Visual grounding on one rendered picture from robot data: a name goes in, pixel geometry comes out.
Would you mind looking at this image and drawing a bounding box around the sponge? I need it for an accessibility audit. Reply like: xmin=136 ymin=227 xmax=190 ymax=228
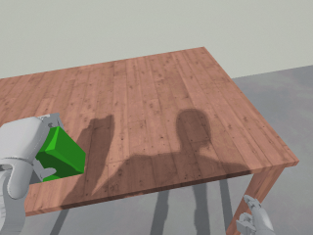
xmin=35 ymin=126 xmax=86 ymax=183

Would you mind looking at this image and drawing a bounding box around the left robot forearm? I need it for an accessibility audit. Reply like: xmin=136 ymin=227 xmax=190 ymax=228
xmin=0 ymin=158 xmax=33 ymax=235

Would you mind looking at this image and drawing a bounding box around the table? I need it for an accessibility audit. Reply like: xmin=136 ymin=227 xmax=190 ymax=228
xmin=0 ymin=46 xmax=299 ymax=235

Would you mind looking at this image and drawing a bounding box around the robot right hand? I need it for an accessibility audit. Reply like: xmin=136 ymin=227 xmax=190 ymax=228
xmin=236 ymin=195 xmax=274 ymax=235

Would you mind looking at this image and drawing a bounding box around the robot left hand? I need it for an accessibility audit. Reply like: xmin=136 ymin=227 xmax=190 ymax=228
xmin=0 ymin=113 xmax=65 ymax=185

